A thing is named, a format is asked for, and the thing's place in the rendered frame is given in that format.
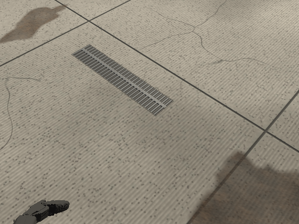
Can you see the left robot hand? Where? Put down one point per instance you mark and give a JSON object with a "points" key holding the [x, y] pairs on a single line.
{"points": [[40, 210]]}

